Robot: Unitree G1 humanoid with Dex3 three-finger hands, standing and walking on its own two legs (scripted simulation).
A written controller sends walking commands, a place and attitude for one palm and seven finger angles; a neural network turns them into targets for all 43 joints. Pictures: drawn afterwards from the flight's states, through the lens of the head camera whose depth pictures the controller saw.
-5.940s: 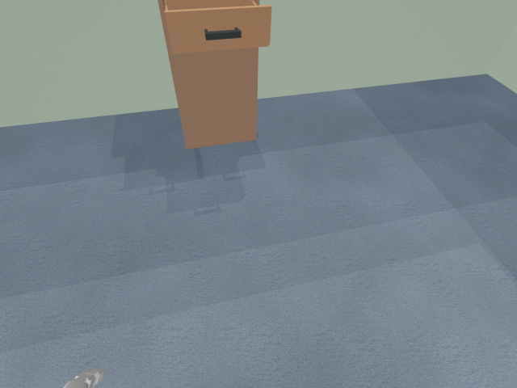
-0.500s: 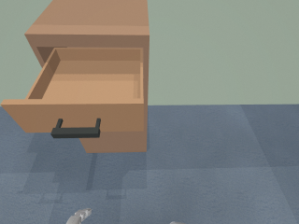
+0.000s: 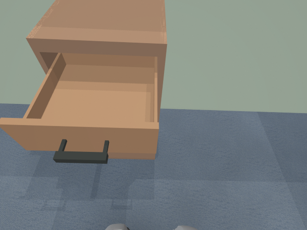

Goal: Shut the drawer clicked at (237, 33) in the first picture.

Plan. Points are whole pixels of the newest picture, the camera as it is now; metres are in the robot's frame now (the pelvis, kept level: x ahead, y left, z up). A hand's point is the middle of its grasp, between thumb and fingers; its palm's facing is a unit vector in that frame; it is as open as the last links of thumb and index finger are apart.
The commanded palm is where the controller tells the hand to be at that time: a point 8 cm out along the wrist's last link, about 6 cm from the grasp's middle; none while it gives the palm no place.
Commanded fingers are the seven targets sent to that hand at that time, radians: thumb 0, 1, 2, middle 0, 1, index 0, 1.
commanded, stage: come to a stop and stand still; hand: left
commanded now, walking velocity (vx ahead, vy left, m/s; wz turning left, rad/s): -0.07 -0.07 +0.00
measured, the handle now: (83, 150) +0.29 +0.22 +0.01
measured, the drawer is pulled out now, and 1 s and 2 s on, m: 0.29 0.29 0.29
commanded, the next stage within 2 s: look again from close up in 0.96 s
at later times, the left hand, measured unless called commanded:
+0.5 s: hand out of the picture -0.02 +0.11 -0.16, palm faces +0.06 -0.97 -0.22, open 7.3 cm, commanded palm none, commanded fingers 0.00 0.90 0.90 -0.20 -0.30 -0.20 -0.30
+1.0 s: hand out of the picture -0.12 +0.08 -0.17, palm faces +0.07 -0.98 -0.17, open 7.4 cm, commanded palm none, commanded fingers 0.00 0.90 0.90 -0.20 -0.30 -0.20 -0.30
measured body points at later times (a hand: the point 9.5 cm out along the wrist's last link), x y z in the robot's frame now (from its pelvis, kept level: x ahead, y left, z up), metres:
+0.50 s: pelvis -0.07 -0.08 +0.00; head -0.05 -0.08 +0.45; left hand -0.03 +0.16 -0.15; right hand -0.05 -0.31 -0.16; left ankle -0.13 +0.05 -0.73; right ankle -0.04 -0.14 -0.73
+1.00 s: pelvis -0.09 -0.08 +0.01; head -0.08 -0.08 +0.46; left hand -0.12 +0.14 -0.15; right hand -0.15 -0.27 -0.15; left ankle -0.13 +0.05 -0.73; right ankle -0.04 -0.14 -0.73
